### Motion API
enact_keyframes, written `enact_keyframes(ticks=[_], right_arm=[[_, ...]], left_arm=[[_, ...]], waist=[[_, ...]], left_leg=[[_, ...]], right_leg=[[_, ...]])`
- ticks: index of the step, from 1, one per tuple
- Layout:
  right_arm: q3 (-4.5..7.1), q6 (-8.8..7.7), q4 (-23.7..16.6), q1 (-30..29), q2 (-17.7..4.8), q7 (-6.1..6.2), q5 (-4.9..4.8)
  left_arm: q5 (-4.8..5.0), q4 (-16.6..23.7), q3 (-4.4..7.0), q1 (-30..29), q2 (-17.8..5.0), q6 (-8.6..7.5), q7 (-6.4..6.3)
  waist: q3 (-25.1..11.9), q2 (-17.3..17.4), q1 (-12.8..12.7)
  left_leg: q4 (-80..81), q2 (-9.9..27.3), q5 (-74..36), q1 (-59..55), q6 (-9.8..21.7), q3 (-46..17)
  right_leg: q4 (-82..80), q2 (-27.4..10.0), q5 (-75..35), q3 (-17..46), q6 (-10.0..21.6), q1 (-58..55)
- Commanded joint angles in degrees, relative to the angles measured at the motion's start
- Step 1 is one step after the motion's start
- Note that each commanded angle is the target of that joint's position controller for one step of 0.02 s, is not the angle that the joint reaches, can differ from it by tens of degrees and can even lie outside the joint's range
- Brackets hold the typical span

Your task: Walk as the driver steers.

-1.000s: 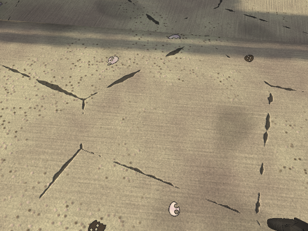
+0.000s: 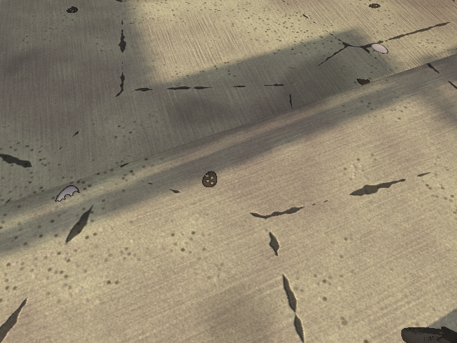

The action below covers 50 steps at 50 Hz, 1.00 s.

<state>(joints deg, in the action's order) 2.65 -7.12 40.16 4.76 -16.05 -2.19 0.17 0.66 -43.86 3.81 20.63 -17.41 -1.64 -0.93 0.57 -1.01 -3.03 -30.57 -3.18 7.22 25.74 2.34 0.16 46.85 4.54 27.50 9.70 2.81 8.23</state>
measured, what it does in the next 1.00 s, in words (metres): walks ahead, turning left: right foot, then left foot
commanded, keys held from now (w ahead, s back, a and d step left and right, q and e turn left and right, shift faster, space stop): w+q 0.78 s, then w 0.22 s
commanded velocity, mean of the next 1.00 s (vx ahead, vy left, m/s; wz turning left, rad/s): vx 0.50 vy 0.00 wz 0.41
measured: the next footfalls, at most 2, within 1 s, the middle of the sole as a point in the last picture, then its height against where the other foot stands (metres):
right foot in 0.42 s outside the picture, level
left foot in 0.92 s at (165, 310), level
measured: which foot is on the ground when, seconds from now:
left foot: down 0.00-0.42, up 0.44-0.90, down 0.92-1.00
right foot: up 0.00-0.40, down 0.42-0.92, up 0.94-1.00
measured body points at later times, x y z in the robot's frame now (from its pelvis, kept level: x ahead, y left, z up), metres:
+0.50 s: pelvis +0.27 -0.02 +0.01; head +0.29 -0.02 +0.46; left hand +0.42 +0.27 -0.05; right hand +0.37 -0.29 -0.11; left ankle +0.12 +0.09 -0.66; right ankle +0.35 -0.11 -0.72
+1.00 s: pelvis +0.50 +0.12 +0.00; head +0.53 +0.14 +0.45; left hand +0.38 +0.38 -0.13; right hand +0.80 +0.01 -0.08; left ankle +0.53 +0.23 -0.72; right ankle +0.41 -0.09 -0.63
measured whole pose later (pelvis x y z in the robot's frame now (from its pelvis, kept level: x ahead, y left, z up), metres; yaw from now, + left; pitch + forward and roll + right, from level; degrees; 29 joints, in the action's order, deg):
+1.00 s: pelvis +0.50 +0.12 +0.00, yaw +30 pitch +2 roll -1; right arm 2.7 -2.3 34.8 5.9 -16.1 -2.2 -0.7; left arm 1.6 -49.2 2.7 19.2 -17.5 -4.4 0.6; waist 3.5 0.2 -2.8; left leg -34.9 -2.1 10.5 26.3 4.1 1.6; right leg 63.2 -3.5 27.6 -1.6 -0.5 12.9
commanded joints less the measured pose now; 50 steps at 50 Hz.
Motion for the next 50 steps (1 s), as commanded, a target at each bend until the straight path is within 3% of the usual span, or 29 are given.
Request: enact_keyframes(ticks=[1, 2, 3, 4, 6, 8, 11, 13, 16, 18, 20, 21, 22, 23, 24, 25, 26, 28, 32, 37, 41, 43, 44, 45, 46, 47, 48, 49, 50], right_arm=[[2.86, 0.37, 0.4, 14.4, -8.5, -0.27, -1.96], [2.51, 0.93, -0.5, 11.7, -7.8, -0.07, -1.09], [2.24, 1.34, -0.7, 10.3, -7.3, 0.06, -0.69], [1.88, 1.36, -0.9, 9.8, -6.6, 0.35, -0.23], [1.8, 1.57, -0.8, 10.0, -6.4, 0.79, -0.5], [2.29, 1.8, -0.3, 10.8, -8.0, 1.49, -1.0], [3.08, 2.53, 0.5, 12.7, -10.1, 2.43, -1.47], [3.19, 3.17, 1.1, 14.9, -10.2, 2.77, -1.65], [3.21, 3.93, 1.7, 17.3, -9.8, 3.06, -2.02], [3.39, 4.34, 1.5, 16.8, -9.9, 3.19, -1.96], [2.62, 4.43, 0.7, 15.7, -7.2, 3.08, -1.56], [1.36, 4.17, -0.6, 15.6, -3.6, 2.87, -0.64], [0.35, 3.6, -2.5, 22.6, -0.8, 2.94, -2.17], [1.47, 3.66, -1.2, 22.0, -6.5, 3.21, -2.86], [2.31, 3.98, -1.6, 16.9, -9.1, 3.2, -2.41], [2.4, 4.3, -1.8, 14.7, -8.6, 3.22, -1.81], [2.52, 4.43, -2.3, 13.1, -7.9, 3.01, -1.34], [2.38, 5.0, -3.1, 12.6, -5.9, 2.32, -1.8], [1.67, 5.55, -5.5, 8.7, -3.6, 1.7, -1.35], [0.78, 4.77, -7.6, 1.0, -2.6, 0.03, -1.4], [0.62, 4.72, -10.5, -4.6, -2.7, -1.02, -1.56], [1.26, 4.71, -11.1, -3.6, -4.1, -1.15, -1.18], [2.13, 4.83, -10.4, 0.0, -5.7, -0.99, -0.87], [3.57, 5.02, -8.1, 8.3, -8.0, -0.6, -0.85], [5.15, 5.52, -5.7, 17.2, -11.5, 0.36, -1.03], [6.07, 5.47, -5.1, 19.4, -18.1, 0.96, -0.96], [4.71, 5.06, -6.2, 21.1, -13.9, 0.76, -1.12], [3.72, 4.51, -5.3, 18.7, -11.4, 0.38, -0.6], [3.33, 4.13, -5.0, 15.3, -10.2, 0.36, -0.84]], left_arm=[[0.66, 5.6, 0.78, -0.1, -7.8, -2.41, 0.44], [0.32, 6.8, 0.52, -5.2, -7.4, -3.05, 0.54], [-0.62, 7.7, 0.57, -7.9, -6.7, -3.68, 0.68], [-1.28, 7.8, 0.69, -7.9, -6.1, -4.02, 0.76], [-1.62, 7.9, 0.36, -6.8, -4.4, -4.07, 0.88], [-1.69, 8.7, -0.26, -9.2, -3.0, -3.87, 0.78], [-1.38, 9.8, -1.12, -15.6, -1.4, -4.16, 1.09], [-0.83, 10.3, -1.07, -18.8, -1.8, -4.51, 1.44], [-0.22, 11.1, -0.43, -21.4, -3.4, -5.01, 1.75], [0.05, 10.9, 0.3, -19.9, -4.7, -5.42, 1.74], [-0.41, 9.1, 1.66, -11.9, -6.9, -5.7, 1.14], [-1.18, 8.2, 2.6, -3.2, -10.3, -5.67, 0.57], [-1.5, 6.3, 3.63, 0.9, -14.4, -4.57, 0.82], [-0.68, 6.3, 2.79, -0.1, -9.7, -4.3, 1.19], [-0.46, 6.6, 1.89, -2.2, -6.5, -4.23, 1.11], [-0.84, 6.6, 1.33, -4.9, -5.1, -4.15, 1.17], [-1.06, 6.2, 0.9, -6.7, -3.7, -4.04, 1.23], [-1.43, 5.4, 0.75, -8.1, -3.1, -4.31, 1.15], [-0.98, 3.1, 1.72, -7.4, -5.6, -4.91, 1.04], [-0.57, 1.0, 2.19, -6.1, -8.1, -4.24, 0.7], [0.64, -1.6, 2.58, -2.1, -9.8, -3.19, 0.83], [1.1, -2.4, 2.85, -1.4, -11.2, -2.54, 0.83], [1.23, -2.7, 3.0, -1.5, -12.2, -2.2, 0.69], [1.3, -2.9, 2.65, -1.9, -11.9, -1.79, 0.52], [0.4, -2.4, 1.71, -1.3, -10.1, -2.04, 0.26], [-1.48, 0.2, -1.01, 4.8, -2.6, -3.06, 1.1], [-0.15, -1.1, -0.51, 2.5, -6.1, -4.56, 1.66], [2.17, 1.1, 0.64, -3.8, -9.3, -5.04, 1.94], [2.1, 2.0, 0.19, -6.4, -8.2, -5.39, 1.67]], waist=[[-8.4, 10.0, 7.0], [-4.2, 4.6, 6.8], [-0.4, 2.4, 5.8], [-0.3, 3.2, 4.4], [-1.6, 5.9, 3.1], [-1.3, 6.3, 3.4], [-0.4, 5.8, 5.4], [-0.4, 5.9, 6.7], [-0.5, 6.3, 6.9], [-0.7, 7.5, 5.1], [-4.5, 7.1, 0.5], [-11.8, 0.5, -3.1], [-17.8, -17.2, -0.1], [-12.9, -12.5, -0.9], [-6.3, -7.3, -1.8], [-3.1, -3.9, -0.7], [-0.7, -3.9, 0.2], [0.5, -6.0, 1.7], [1.3, -3.5, 1.9], [2.6, -1.9, -0.6], [4.2, -1.6, -1.6], [2.6, -2.8, 0.4], [-0.2, -3.7, 3.0], [-4.8, -2.6, 8.0], [-9.8, -0.5, 11.9], [-17.4, 14.4, 7.3], [-25.8, 10.3, 10.1], [-16.8, 7.5, 10.6], [-10.4, 5.4, 8.6]], left_leg=[[14.7, 21.7, 19.1, -38.2, 14.4, -40.8], [15.6, 19.1, 15.1, -31.2, 13.0, -34.7], [16.6, 17.0, 9.0, -25.5, 12.7, -30.5], [17.3, 15.1, 3.5, -22.6, 12.1, -27.6], [18.4, 12.9, -3.0, -20.0, 12.3, -23.9], [19.0, 12.0, -6.8, -16.8, 12.8, -20.7], [19.0, 9.9, -6.4, -12.4, 11.0, -17.3], [18.1, 9.6, -5.0, -11.4, 10.1, -17.7], [15.0, 10.5, -0.9, -13.6, 8.8, -21.4], [12.0, 11.1, 0.2, -14.7, 7.6, -24.0], [3.1, 7.5, -1.1, -11.6, 4.8, -22.1], [-12.8, 3.9, 6.3, -5.0, 2.6, -17.0], [-29.0, -2.2, 26.7, 12.2, -0.2, -9.4], [-37.4, 2.5, 25.6, 19.4, -1.0, -9.8], [-40.0, 4.1, 20.3, 20.8, -1.3, -9.3], [-39.6, 5.8, 16.2, 19.1, -1.9, -8.1], [-37.7, 7.1, 13.4, 18.3, -2.2, -7.9], [-35.6, 9.0, 10.5, 15.0, -2.6, -6.7], [-28.6, 10.0, 4.5, 16.7, -3.8, -5.8], [-13.1, 9.0, -8.4, 12.9, -2.7, -2.1], [-6.3, 7.3, -5.0, 11.3, 0.0, 0.2], [-4.3, 4.3, 0.7, 6.2, 2.3, 2.4], [-3.2, 2.2, 2.6, 0.1, 3.6, 3.7], [0.2, -0.2, -1.0, -12.2, 5.4, 4.9], [-0.5, 3.1, -4.5, -29.0, 7.3, -0.8], [1.6, 20.2, 1.8, -50.0, 17.2, -30.8], [9.4, 25.3, 4.8, -51.2, 20.2, -45.3], [10.6, 22.8, 1.9, -45.1, 17.1, -35.3], [11.0, 20.1, -2.3, -36.6, 15.0, -27.5]], right_leg=[[27.7, -3.7, -0.1, -0.6, -1.1, 35.4], [25.9, -5.4, -3.9, -2.3, -0.9, 34.9], [21.6, -6.8, -6.5, -3.1, -1.1, 34.6], [17.7, -8.2, -8.7, -3.1, -1.4, 31.8], [11.4, -8.4, -9.2, -4.4, -2.8, 28.3], [4.0, -7.7, -10.5, -6.1, -4.5, 26.7], [-8.1, -5.9, -22.2, -6.6, -5.8, 21.5], [-12.8, -4.4, -28.0, -6.4, -6.3, 18.2], [-17.6, -3.5, -27.8, -4.9, -5.8, 15.1], [-19.8, -3.7, -24.9, -4.7, -4.4, 11.2], [-22.8, -6.4, -23.0, -4.2, -1.3, -1.7], [-22.4, -16.3, -18.8, 5.1, 2.5, -15.0], [-27.3, -28.1, -6.3, 28.9, 11.2, -28.4], [-30.0, -28.5, 4.5, 33.5, 11.3, -25.1], [-30.6, -25.8, 1.6, 25.2, 9.1, -19.2], [-31.4, -23.2, -6.3, 18.0, 7.9, -13.6], [-32.7, -21.1, -12.3, 12.9, 7.5, -9.5], [-35.3, -18.8, -18.6, 5.5, 6.9, -4.4], [-38.1, -19.4, -28.1, -2.4, 8.6, -3.5], [-38.3, -18.0, -32.7, -12.1, 6.7, -4.6], [-36.4, -20.1, -37.0, -14.6, 5.5, -9.7], [-31.4, -20.8, -52.1, -15.9, 4.9, -12.2], [-25.6, -20.6, -61.4, -17.0, 4.2, -12.6], [-15.3, -18.9, -65.6, -19.2, 2.8, -9.5], [-1.8, -16.8, -54.8, -20.1, 0.7, 1.9], [21.6, -7.4, -7.3, -19.1, -3.4, 26.8], [30.6, -4.8, 6.7, -6.7, -3.2, 31.1], [32.0, -7.4, 3.1, -5.5, -2.6, 35.6], [28.1, -9.8, -1.5, -6.3, -2.1, 35.6]])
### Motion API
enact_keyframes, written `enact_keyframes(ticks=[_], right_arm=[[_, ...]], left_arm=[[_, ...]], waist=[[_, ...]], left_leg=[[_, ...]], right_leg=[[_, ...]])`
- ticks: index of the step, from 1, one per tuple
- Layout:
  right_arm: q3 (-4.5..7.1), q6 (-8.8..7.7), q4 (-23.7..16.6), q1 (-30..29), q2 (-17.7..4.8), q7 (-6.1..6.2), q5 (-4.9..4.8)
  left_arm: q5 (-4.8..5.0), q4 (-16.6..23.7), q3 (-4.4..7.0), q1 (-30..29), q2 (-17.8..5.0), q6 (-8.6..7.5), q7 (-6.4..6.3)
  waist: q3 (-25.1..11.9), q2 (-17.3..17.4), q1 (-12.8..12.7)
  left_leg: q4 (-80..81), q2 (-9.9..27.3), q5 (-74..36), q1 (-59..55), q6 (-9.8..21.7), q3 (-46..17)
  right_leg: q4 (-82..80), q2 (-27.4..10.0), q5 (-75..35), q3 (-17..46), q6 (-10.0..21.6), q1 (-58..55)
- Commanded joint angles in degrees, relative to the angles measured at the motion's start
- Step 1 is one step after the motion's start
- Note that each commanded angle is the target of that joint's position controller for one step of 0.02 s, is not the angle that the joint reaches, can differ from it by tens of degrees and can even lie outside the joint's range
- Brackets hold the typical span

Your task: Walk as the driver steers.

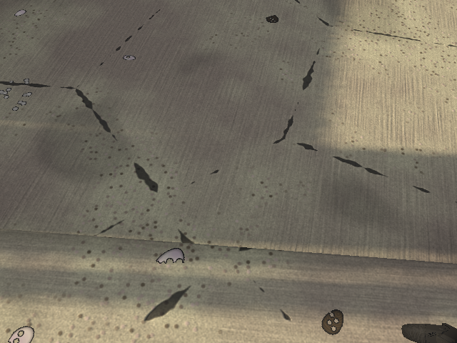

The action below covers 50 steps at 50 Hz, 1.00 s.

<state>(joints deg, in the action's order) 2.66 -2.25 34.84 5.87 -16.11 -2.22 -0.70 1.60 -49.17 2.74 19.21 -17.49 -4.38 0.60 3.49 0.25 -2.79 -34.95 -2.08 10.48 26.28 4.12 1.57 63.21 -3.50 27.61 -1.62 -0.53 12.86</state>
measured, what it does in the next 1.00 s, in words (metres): walks ahead: right foot, then left foot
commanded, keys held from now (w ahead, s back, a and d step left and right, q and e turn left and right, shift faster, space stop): w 0.80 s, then no key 0.08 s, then e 0.12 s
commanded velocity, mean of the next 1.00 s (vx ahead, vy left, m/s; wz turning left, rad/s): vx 0.47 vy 0.00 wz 0.04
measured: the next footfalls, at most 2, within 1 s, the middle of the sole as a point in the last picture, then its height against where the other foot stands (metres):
right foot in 0.44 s outside the picture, level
left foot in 0.92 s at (218, 270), level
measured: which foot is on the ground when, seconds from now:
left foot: down 0.00-0.44, up 0.46-0.90, down 0.92-1.00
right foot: up 0.00-0.42, down 0.44-0.96, up 0.98-1.00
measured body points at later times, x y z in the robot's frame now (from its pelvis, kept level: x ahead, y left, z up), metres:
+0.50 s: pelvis +0.27 -0.06 +0.00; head +0.30 -0.07 +0.45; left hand +0.46 +0.20 -0.09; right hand +0.29 -0.34 -0.13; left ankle +0.11 +0.08 -0.67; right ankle +0.37 -0.15 -0.72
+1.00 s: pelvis +0.53 -0.03 +0.00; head +0.55 -0.02 +0.45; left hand +0.56 +0.24 -0.14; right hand +0.70 -0.28 -0.09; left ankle +0.60 +0.09 -0.72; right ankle +0.39 -0.16 -0.67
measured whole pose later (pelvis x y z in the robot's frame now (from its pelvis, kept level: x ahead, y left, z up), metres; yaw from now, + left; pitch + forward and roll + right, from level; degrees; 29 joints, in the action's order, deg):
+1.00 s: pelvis +0.53 -0.03 +0.00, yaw -1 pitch +2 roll +0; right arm 3.2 -5.6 41.8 7.5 -14.5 -2.6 1.3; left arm 0.4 -51.3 2.3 18.3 -15.7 -2.7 0.1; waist 1.1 -0.5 -1.7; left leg -35.7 1.9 12.1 25.9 0.0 1.8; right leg 54.0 1.8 30.2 3.2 1.0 14.0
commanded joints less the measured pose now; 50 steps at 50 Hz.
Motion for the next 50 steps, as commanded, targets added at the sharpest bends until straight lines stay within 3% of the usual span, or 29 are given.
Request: enact_keyframes(ticks=[1, 3, 6, 9, 12, 17, 20, 21, 22, 23, 24, 25, 26, 27, 28, 30, 32, 35, 38, 39, 40, 41, 42, 45, 46, 47, 48, 49, 50], right_arm=[[2.78, -1.02, 0.5, 10.8, -8.2, 0.37, 0.2], [2.03, -1.61, 0.1, 7.5, -5.9, 0.36, 1.0], [2.38, -2.59, 1.6, 7.7, -6.9, 0.7, 0.91], [2.55, -2.7, 3.4, 9.5, -7.5, 1.52, 0.79], [2.74, -2.45, 5.2, 11.8, -8.6, 2.03, 0.45], [3.26, -1.39, 8.5, 16.2, -9.9, 2.19, -0.42], [3.61, -0.43, 9.4, 15.8, -10.6, 2.62, -0.6], [3.42, -0.06, 9.4, 14.8, -10.4, 2.77, -0.63], [2.66, 0.2, 9.3, 15.6, -8.6, 3.01, -0.24], [1.05, -0.42, 7.8, 21.8, -3.6, 2.87, 0.58], [0.4, -1.48, 8.2, 23.4, -2.0, 2.61, 0.07], [1.85, -2.1, 7.4, 17.8, -7.8, 2.26, -1.23], [2.13, -2.41, 5.8, 12.9, -8.8, 2.25, -1.74], [2.11, -2.46, 5.4, 10.6, -8.3, 2.49, -0.98], [2.34, -2.14, 5.7, 10.9, -7.7, 2.56, -0.35], [2.21, -1.23, 6.9, 13.9, -5.6, 2.57, -0.36], [2.16, -0.57, 6.7, 12.6, -5.1, 2.98, -0.03], [1.66, -0.93, 5.4, 7.4, -3.9, 2.97, 0.66], [1.06, -1.97, 3.6, 0.7, -2.3, 1.96, 0.69], [0.86, -2.11, 3.3, -0.5, -1.5, 1.73, 0.57], [0.82, -2.11, 3.1, -1.2, -1.5, 1.47, 0.31], [1.43, -2.53, 3.8, 1.4, -2.9, 0.87, 0.58], [2.07, -2.95, 5.0, 3.2, -4.5, 0.41, 0.99], [2.42, -3.45, 5.4, 5.2, -4.6, -0.27, 1.98], [3.15, -3.83, 7.1, 10.8, -5.7, -0.37, 2.08], [4.04, -4.39, 8.4, 15.1, -8.3, -0.59, 2.41], [4.86, -4.37, 7.5, 16.3, -12.5, -0.3, 2.9], [3.31, -3.57, 6.3, 16.2, -8.3, 0.02, 2.01], [2.84, -2.74, 5.9, 17.1, -7.7, -0.04, 1.18]], left_arm=[[-0.06, 7.0, 1.31, -5.9, -7.5, -2.63, -0.31], [-0.6, 5.9, 1.55, -2.9, -6.8, -1.35, -0.31], [-1.3, 5.7, 1.1, -3.1, -4.2, 0.35, -0.64], [-1.67, 7.2, 0.53, -9.0, -2.9, 0.43, -0.58], [-1.28, 8.2, -0.03, -14.5, -1.9, -0.25, 0.19], [-0.85, 10.5, 0.05, -20.0, -3.0, -0.69, 1.86], [-0.98, 10.0, 0.73, -16.7, -4.5, -0.96, 2.28], [-1.14, 8.5, 1.64, -11.3, -5.8, -1.04, 2.05], [-1.46, 6.1, 3.04, -2.3, -8.8, -1.06, 1.61], [-2.32, 5.1, 4.35, 5.1, -14.7, -0.93, 1.28], [-1.09, 3.9, 3.9, 8.1, -12.9, -0.58, 1.78], [-0.26, 4.2, 2.62, 5.4, -8.9, -0.46, 1.73], [-0.63, 5.0, 2.04, 1.1, -7.2, -0.26, 1.53], [-1.34, 5.5, 1.54, -2.4, -5.8, -0.09, 1.4], [-2.09, 5.9, 1.1, -4.7, -4.5, -0.25, 1.38], [-2.35, 5.8, 0.93, -6.0, -3.7, -0.8, 1.39], [-2.23, 4.8, 1.3, -5.4, -4.8, -1.26, 1.11], [-1.88, 3.2, 1.7, -3.0, -6.2, -1.02, 0.16], [-1.29, 1.8, 1.78, -1.1, -7.1, -0.62, -0.54], [-1.51, 1.0, 1.95, 0.4, -7.5, -0.55, -0.48], [-1.4, 0.4, 1.96, 1.3, -7.5, -0.37, -0.44], [-2.16, -0.5, 2.07, 1.7, -7.7, -0.35, -0.6], [-2.65, 0.3, 1.81, 0.0, -6.8, -0.16, -0.89], [-2.11, 0.8, 1.36, -1.8, -5.5, 1.46, -0.81], [-1.71, 1.0, 1.23, -3.1, -5.4, 1.91, -0.97], [-1.35, 1.1, 0.97, -1.9, -4.6, 1.85, -1.01], [-1.3, 0.9, -0.04, 4.6, -1.7, 1.34, -0.62], [-1.6, -1.0, -0.63, 8.3, 0.3, 0.82, -0.3], [0.21, 0.2, 0.96, 5.8, -4.8, 0.43, -0.24]], waist=[[-9.4, 2.3, 6.3], [-7.7, 4.0, 2.7], [-5.3, 3.0, 1.5], [-2.6, 2.5, 3.1], [-1.0, 2.8, 5.3], [1.0, 3.2, 6.8], [-1.0, 4.5, 4.3], [-4.3, 4.1, 1.1], [-10.8, 2.4, -2.5], [-21.0, -8.1, -1.9], [-25.2, -16.7, -2.5], [-17.3, -11.1, -3.4], [-10.5, -7.7, -2.5], [-6.3, -4.8, -1.0], [-4.2, -5.4, 0.9], [-4.4, -6.7, 3.1], [-3.0, -5.3, 3.4], [-2.0, -3.7, 2.1], [-1.1, -3.1, 0.0], [-2.0, -3.4, -0.5], [-1.7, -3.7, -0.7], [-2.9, -4.1, 0.4], [-3.8, -2.8, 1.8], [-4.1, -4.7, 3.5], [-5.8, -5.2, 6.8], [-7.7, -1.9, 8.7], [-14.8, 8.2, 6.2], [-18.8, 15.1, 5.7], [-18.8, 11.9, 6.9]], left_leg=[[16.6, 16.7, -10.0, -29.7, 11.8, -23.7], [20.4, 14.4, -13.7, -20.8, 11.4, -19.1], [24.6, 14.1, -15.9, -15.7, 12.5, -14.7], [26.1, 12.6, -14.7, -15.8, 10.9, -10.7], [26.4, 11.5, -11.2, -16.0, 8.9, -7.7], [23.0, 15.4, -9.7, -23.3, 8.0, -9.5], [17.7, 16.4, -18.9, -27.1, 6.2, -9.9], [11.1, 14.2, -28.1, -26.7, 4.9, -7.9], [-1.2, 10.6, -28.4, -22.1, 2.8, -5.1], [-23.7, 3.6, -8.8, -3.0, -1.4, -2.0], [-34.7, -2.5, 23.5, 10.1, -2.8, -7.2], [-39.6, 1.2, 21.9, 17.0, -2.2, -9.6], [-38.5, 4.1, 16.4, 18.7, -1.5, -7.4], [-35.3, 6.3, 11.6, 17.0, -1.7, -6.3], [-32.0, 8.1, 7.9, 14.1, -1.9, -6.6], [-29.1, 9.4, 4.7, 9.2, -2.8, -6.3], [-25.1, 9.9, 1.6, 10.5, -3.8, -6.0], [-15.0, 10.2, -7.6, 13.4, -4.9, -5.6], [-2.9, 8.3, -17.4, 10.0, -4.6, -3.6], [-2.5, 7.1, -19.6, 6.3, -5.0, -2.4], [-1.5, 6.6, -19.6, 5.5, -5.0, -2.3], [-6.0, 7.9, -22.8, 5.5, -4.1, -4.5], [-8.2, 7.0, -24.1, 3.8, -3.3, -3.4], [-7.7, 3.1, -11.4, -3.3, -0.9, -0.4], [-3.5, 1.3, -11.5, -9.8, -0.1, 0.4], [2.6, 2.7, -25.3, -18.0, 1.7, 0.1], [5.4, 16.9, -42.9, -32.2, 8.7, -14.6], [4.6, 24.9, -60.7, -39.1, 13.7, -22.6], [5.5, 25.7, -59.1, -36.9, 14.4, -22.5]], right_leg=[[7.4, -3.5, -5.1, 4.6, 1.1, 29.1], [3.5, -5.1, -9.4, 5.3, 0.6, 22.2], [-2.1, -5.2, -13.5, 4.6, -1.4, 21.8], [-12.9, -5.0, -24.0, 4.5, -2.1, 24.4], [-23.8, -2.9, -32.9, 3.3, -1.7, 21.9], [-31.4, -1.2, -30.3, 3.6, 1.0, 22.8], [-33.7, 0.7, -23.8, 1.9, 3.3, 16.9], [-35.2, 2.6, -23.7, -0.1, 4.7, 9.0], [-33.6, 0.9, -25.8, 1.4, 6.9, -4.3], [-33.3, -13.4, -21.8, 22.6, 14.8, -26.7], [-44.0, -18.4, -7.2, 43.0, 19.1, -33.8], [-46.6, -17.2, 2.5, 39.7, 16.3, -28.9], [-47.7, -15.6, 1.5, 32.8, 14.2, -21.0], [-49.0, -13.2, -3.5, 27.2, 13.3, -13.5], [-50.7, -11.1, -8.1, 23.1, 12.7, -8.0], [-53.3, -9.1, -14.1, 18.6, 13.2, -3.5], [-54.7, -9.0, -21.0, 15.3, 14.0, -2.3], [-55.0, -8.2, -29.3, 10.8, 13.4, -4.4], [-54.9, -5.7, -32.6, 6.0, 11.4, -4.2], [-54.5, -5.2, -34.0, 4.8, 11.5, -3.3], [-54.2, -5.5, -33.9, 4.5, 11.7, -3.8], [-51.3, -8.3, -40.0, 4.9, 12.4, -6.2], [-48.5, -7.9, -44.7, 3.2, 12.3, -5.8], [-39.0, -7.1, -58.6, 4.1, 10.3, -5.2], [-31.9, -5.4, -60.9, 4.7, 8.9, -4.6], [-20.9, -2.1, -55.3, 4.7, 6.6, -1.5], [-2.7, 2.8, -30.3, 4.4, 2.7, 9.8], [11.3, 8.1, 12.1, 6.4, 0.8, 20.2], [15.6, 7.2, 13.1, 11.3, 0.6, 25.4]])
Keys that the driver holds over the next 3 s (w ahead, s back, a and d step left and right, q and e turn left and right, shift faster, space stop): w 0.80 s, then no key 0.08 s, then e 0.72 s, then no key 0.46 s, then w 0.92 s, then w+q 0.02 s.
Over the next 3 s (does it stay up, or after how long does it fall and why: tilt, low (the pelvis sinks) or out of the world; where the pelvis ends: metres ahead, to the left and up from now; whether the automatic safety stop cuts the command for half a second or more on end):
stays up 0.83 -0.20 -0.09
